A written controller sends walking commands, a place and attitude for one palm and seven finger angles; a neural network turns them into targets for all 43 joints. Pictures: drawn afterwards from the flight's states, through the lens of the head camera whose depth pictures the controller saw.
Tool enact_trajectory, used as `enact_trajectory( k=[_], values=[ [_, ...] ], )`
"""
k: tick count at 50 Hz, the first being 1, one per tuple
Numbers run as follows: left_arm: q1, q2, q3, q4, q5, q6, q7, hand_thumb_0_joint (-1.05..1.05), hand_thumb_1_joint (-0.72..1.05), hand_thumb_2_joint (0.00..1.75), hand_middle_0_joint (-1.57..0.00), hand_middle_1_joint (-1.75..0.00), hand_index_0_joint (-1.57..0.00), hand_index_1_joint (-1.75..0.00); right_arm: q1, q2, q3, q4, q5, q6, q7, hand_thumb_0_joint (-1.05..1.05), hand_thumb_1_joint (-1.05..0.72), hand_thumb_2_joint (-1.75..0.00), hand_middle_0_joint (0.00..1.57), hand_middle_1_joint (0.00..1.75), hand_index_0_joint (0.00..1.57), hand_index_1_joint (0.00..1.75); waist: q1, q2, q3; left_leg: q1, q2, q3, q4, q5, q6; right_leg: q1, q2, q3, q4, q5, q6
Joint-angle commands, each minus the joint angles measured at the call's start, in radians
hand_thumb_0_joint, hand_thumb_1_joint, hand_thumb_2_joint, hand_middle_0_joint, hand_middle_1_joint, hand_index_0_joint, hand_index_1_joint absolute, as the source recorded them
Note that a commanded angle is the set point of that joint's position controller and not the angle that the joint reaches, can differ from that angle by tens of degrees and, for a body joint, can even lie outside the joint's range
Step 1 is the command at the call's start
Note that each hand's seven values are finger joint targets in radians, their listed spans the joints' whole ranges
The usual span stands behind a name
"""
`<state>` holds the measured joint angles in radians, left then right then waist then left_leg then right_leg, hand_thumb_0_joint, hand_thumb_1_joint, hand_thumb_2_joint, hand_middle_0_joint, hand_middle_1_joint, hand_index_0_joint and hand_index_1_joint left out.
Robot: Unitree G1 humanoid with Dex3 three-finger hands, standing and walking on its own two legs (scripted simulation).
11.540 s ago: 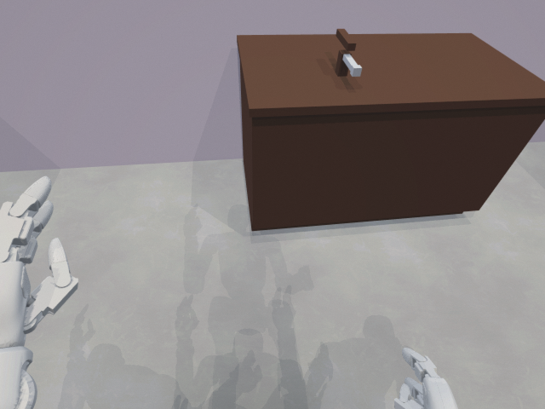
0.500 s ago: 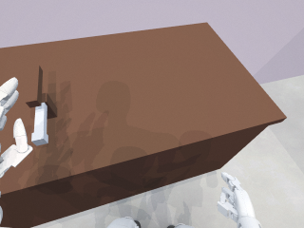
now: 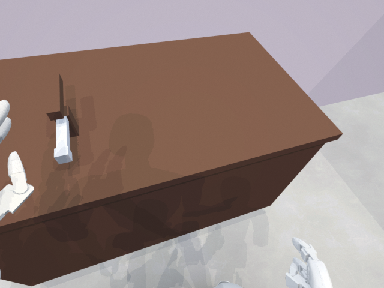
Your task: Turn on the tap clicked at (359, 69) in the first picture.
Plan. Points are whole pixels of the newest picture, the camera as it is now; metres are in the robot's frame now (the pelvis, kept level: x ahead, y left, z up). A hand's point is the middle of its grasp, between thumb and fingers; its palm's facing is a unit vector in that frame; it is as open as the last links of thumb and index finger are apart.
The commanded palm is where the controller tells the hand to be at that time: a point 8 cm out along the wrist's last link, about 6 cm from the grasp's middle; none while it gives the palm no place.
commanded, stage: come to a stop and stand still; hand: left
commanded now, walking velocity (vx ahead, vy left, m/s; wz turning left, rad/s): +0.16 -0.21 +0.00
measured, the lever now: (63, 155) +0.36 +0.32 +0.02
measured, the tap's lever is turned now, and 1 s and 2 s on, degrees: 0 0 0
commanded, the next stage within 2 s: look again from close up in 0.92 s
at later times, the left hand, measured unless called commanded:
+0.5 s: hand (30, 198) +0.20 +0.23 +0.17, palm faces +0.40 -0.83 -0.38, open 7.5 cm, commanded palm +0.13 +0.28 +0.18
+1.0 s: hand (27, 189) +0.21 +0.24 +0.18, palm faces +0.39 -0.83 -0.39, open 7.5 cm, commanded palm +0.15 +0.26 +0.18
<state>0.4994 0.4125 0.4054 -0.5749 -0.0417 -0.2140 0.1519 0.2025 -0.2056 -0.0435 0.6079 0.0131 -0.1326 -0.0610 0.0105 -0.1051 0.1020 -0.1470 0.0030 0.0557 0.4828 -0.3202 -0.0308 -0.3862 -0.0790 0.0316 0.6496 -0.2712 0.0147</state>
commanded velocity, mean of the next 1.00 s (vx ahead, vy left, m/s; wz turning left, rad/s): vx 0.05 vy -0.03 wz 0.00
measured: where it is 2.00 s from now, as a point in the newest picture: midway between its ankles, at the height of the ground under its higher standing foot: outside the picture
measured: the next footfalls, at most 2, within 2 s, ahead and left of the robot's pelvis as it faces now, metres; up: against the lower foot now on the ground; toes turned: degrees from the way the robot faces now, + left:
right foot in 0.44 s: +0.06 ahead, -0.07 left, +0.00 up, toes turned -3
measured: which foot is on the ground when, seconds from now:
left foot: down 0.00-1.00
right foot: down 0.00-0.30, up 0.32-0.42, down 0.44-1.00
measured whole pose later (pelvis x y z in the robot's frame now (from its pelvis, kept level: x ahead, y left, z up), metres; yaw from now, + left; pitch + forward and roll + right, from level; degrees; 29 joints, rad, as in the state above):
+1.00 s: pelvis -0.02 -0.01 +0.00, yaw -2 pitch -2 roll -1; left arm 0.37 0.39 0.39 -0.44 -0.05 -0.19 0.09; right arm 0.21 -0.19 0.04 0.57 0.01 -0.11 0.00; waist 0.04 -0.01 0.06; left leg -0.25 0.00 0.02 0.57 -0.28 0.02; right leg -0.25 0.06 -0.08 0.50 -0.21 -0.08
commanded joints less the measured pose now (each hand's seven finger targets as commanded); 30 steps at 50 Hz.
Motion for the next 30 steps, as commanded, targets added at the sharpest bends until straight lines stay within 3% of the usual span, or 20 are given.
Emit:
enact_trajectory(
  k=[1,4,6,8,9,10,12,13,15,17,20,22,23,24,25,26,27,28,29,30],
  values=[
    [-0.106,0.112,0.078,-0.22,0.017,-0.065,0.004,0.0,0.9,0.9,-0.2,-0.3,-0.2,-0.3,-0.065,-0.105,-0.03,-0.155,-0.002,-0.059,0.029,0.0,-0.9,-0.9,0.2,0.3,0.2,0.3,-0.015,0.369,-0.137,0.001,0.217,-0.13,-0.111,0.638,0.107,0.067,0.061,-0.093,0.043,-0.125,-0.027],
    [-0.131,0.094,0.051,-0.141,0.015,-0.053,-0.011,0.0,0.9,0.9,-0.2,-0.3,-0.2,-0.3,-0.037,-0.129,-0.036,-0.16,0.012,-0.045,0.053,0.0,-0.9,-0.9,0.2,0.3,0.2,0.3,-0.013,0.281,-0.149,-0.055,0.183,-0.103,0.006,0.504,0.096,0.225,0.084,-0.123,-0.215,0.067,-0.049],
    [-0.147,0.111,0.053,-0.064,0.01,-0.036,-0.02,0.0,0.9,0.9,-0.2,-0.3,-0.2,-0.3,-0.039,-0.125,-0.028,-0.159,0.016,-0.026,0.054,0.0,-0.9,-0.9,0.2,0.3,0.2,0.3,-0.022,0.213,-0.135,-0.17,0.149,-0.09,0.037,0.203,0.093,0.315,0.056,-0.086,-0.259,0.089,-0.063],
    [-0.067,0.097,0.049,-0.002,-0.008,-0.005,-0.029,0.0,0.9,0.9,-0.2,-0.3,-0.2,-0.3,-0.023,-0.125,-0.041,-0.179,0.028,-0.009,0.048,0.0,-0.9,-0.9,0.2,0.3,0.2,0.3,-0.022,0.005,-0.09,-0.206,0.036,-0.046,0.076,-0.155,0.067,0.19,-0.011,0.104,-0.318,-0.19,-0.111],
    [-0.056,0.079,0.026,-0.006,-0.02,0.006,-0.033,0.0,0.9,0.9,-0.2,-0.3,-0.2,-0.3,-0.016,-0.121,-0.034,-0.182,0.027,0.005,0.045,0.0,-0.9,-0.9,0.2,0.3,0.2,0.3,-0.026,-0.082,-0.059,-0.175,-0.004,-0.021,0.151,-0.186,0.062,0.07,-0.061,0.181,-0.403,-0.377,-0.145],
    [-0.08,0.095,0.038,-0.011,-0.025,0.017,-0.032,0.0,0.9,0.9,-0.2,-0.3,-0.2,-0.3,-0.028,-0.107,-0.022,-0.179,0.029,0.01,0.038,0.0,-0.9,-0.9,0.2,0.3,0.2,0.3,-0.029,-0.091,-0.039,-0.114,-0.013,0.0,0.188,-0.161,0.061,-0.039,-0.087,0.197,-0.442,-0.45,-0.157],
    [-0.161,0.109,0.032,-0.065,-0.025,0.022,-0.029,0.0,0.9,0.9,-0.2,-0.3,-0.2,-0.3,-0.045,-0.089,0.013,-0.162,0.02,0.017,0.031,0.0,-0.9,-0.9,0.2,0.3,0.2,0.3,-0.047,-0.002,-0.044,-0.035,0.002,-0.011,0.061,-0.133,0.067,-0.103,-0.04,0.09,-0.372,-0.433,-0.124],
    [-0.225,0.133,0.039,-0.128,-0.026,0.014,-0.028,0.0,0.9,0.9,-0.2,-0.3,-0.2,-0.3,-0.068,-0.096,0.02,-0.163,0.016,0.013,0.023,0.0,-0.9,-0.9,0.2,0.3,0.2,0.3,-0.049,0.113,-0.039,-0.045,0.042,-0.083,-0.068,-0.151,0.077,-0.072,0.022,0.02,-0.247,-0.381,-0.089],
    [-0.254,0.12,0.033,-0.164,-0.006,-0.002,-0.013,0.0,0.9,0.9,-0.2,-0.3,-0.2,-0.3,-0.082,-0.119,0.014,-0.167,0.01,0.0,0.018,0.0,-0.9,-0.9,0.2,0.3,0.2,0.3,-0.031,0.39,-0.05,-0.208,0.225,-0.37,-0.301,-0.353,0.159,0.068,0.149,-0.089,0.085,-0.195,-0.023],
    [-0.261,0.108,0.02,-0.167,0.012,-0.001,-0.015,0.0,0.9,0.9,-0.2,-0.3,-0.2,-0.3,-0.082,-0.1,0.002,-0.17,0.007,-0.01,0.03,0.0,-0.9,-0.9,0.2,0.3,0.2,0.3,-0.022,0.363,-0.008,-0.319,0.239,-0.331,-0.295,-0.332,0.186,0.135,0.124,-0.065,0.144,-0.117,-0.023],
    [-0.206,0.133,0.051,-0.193,0.016,-0.024,-0.002,0.0,0.9,0.9,-0.2,-0.3,-0.2,-0.3,-0.067,-0.109,0.001,-0.161,-0.003,-0.033,0.041,0.0,-0.9,-0.9,0.2,0.3,0.2,0.3,0.001,0.301,-0.085,-0.21,0.168,-0.218,-0.101,-0.053,0.137,0.256,0.101,-0.07,-0.206,-0.032,-0.037],
    [-0.166,0.138,0.066,-0.172,0.017,-0.034,0.001,0.0,0.9,0.9,-0.2,-0.3,-0.2,-0.3,-0.046,-0.108,-0.004,-0.153,0.002,-0.033,0.05,0.0,-0.9,-0.9,0.2,0.3,0.2,0.3,-0.01,0.21,-0.146,-0.231,0.1,-0.141,0.072,0.083,0.108,0.37,0.042,0.011,-0.293,0.071,-0.073],
    [-0.129,0.145,0.077,-0.136,0.019,-0.038,0.0,0.0,0.9,0.9,-0.2,-0.3,-0.2,-0.3,-0.039,-0.101,-0.004,-0.149,0.005,-0.032,0.052,0.0,-0.9,-0.9,0.2,0.3,0.2,0.3,-0.019,0.149,-0.168,-0.257,0.055,-0.103,0.175,0.099,0.09,0.396,-0.037,0.107,-0.312,0.154,-0.114],
    [-0.129,0.131,0.067,-0.129,0.004,-0.036,-0.002,0.0,0.9,0.9,-0.2,-0.3,-0.2,-0.3,-0.037,-0.102,-0.014,-0.157,0.013,-0.034,0.053,0.0,-0.9,-0.9,0.2,0.3,0.2,0.3,-0.021,0.026,-0.183,-0.321,-0.01,-0.06,0.257,-0.023,0.058,0.392,-0.13,0.282,-0.335,0.057,-0.176],
    [-0.091,0.124,0.065,-0.119,-0.012,-0.034,-0.004,0.0,0.9,0.9,-0.2,-0.3,-0.2,-0.3,-0.031,-0.116,-0.032,-0.161,0.016,-0.029,0.053,0.0,-0.9,-0.9,0.2,0.3,0.2,0.3,-0.007,-0.067,-0.155,-0.349,-0.015,-0.06,0.34,-0.082,0.044,0.36,-0.207,0.392,-0.4,0.017,-0.218],
    [-0.066,0.11,0.062,-0.118,-0.021,-0.036,-0.006,0.0,0.9,0.9,-0.2,-0.3,-0.2,-0.3,-0.041,-0.115,-0.029,-0.164,0.016,-0.026,0.053,0.0,-0.9,-0.9,0.2,0.3,0.2,0.3,0.0,-0.044,-0.13,-0.351,0.013,-0.094,0.349,-0.095,0.044,0.33,-0.229,0.393,-0.407,0.07,-0.248],
    [-0.945,0.785,0.586,-0.256,0.048,-0.114,-0.005,0.0,0.9,0.9,-0.2,-0.3,-0.2,-0.3,-0.007,-0.083,-0.012,-0.104,-0.027,-0.095,0.04,0.0,-0.9,-0.9,0.2,0.3,0.2,0.3,0.03,-0.063,0.01,-0.429,-0.03,0.016,0.444,0.049,-0.009,0.248,-0.042,0.306,-0.388,0.542,-0.127],
    [-0.818,0.52,0.414,-0.017,0.027,-0.112,-0.022,0.0,0.9,0.9,-0.2,-0.3,-0.2,-0.3,-0.081,-0.041,0.009,-0.077,0.011,-0.08,0.047,0.0,-0.9,-0.9,0.2,0.3,0.2,0.3,0.035,0.156,-0.167,-0.313,-0.007,-0.071,0.221,-0.056,0.02,0.359,-0.163,0.188,-0.253,0.722,-0.237],
    [-0.588,0.329,0.275,0.048,0.027,-0.14,-0.03,0.0,0.9,0.9,-0.2,-0.3,-0.2,-0.3,-0.044,-0.049,0.026,-0.083,-0.022,-0.074,0.055,0.0,-0.9,-0.9,0.2,0.3,0.2,0.3,-0.004,0.156,-0.254,-0.197,-0.004,-0.042,0.074,0.095,0.017,0.402,-0.127,0.194,-0.198,0.774,-0.182],
    [-0.372,0.211,0.195,0.25,0.01,-0.118,-0.04,0.0,0.9,0.9,-0.2,-0.3,-0.2,-0.3,-0.021,-0.089,-0.004,-0.077,-0.012,-0.079,0.055,0.0,-0.9,-0.9,0.2,0.3,0.2,0.3,0.004,0.16,-0.258,-0.1,-0.015,0.005,-0.038,0.16,0.024,0.418,-0.079,0.113,-0.169,0.682,-0.13]
  ],
)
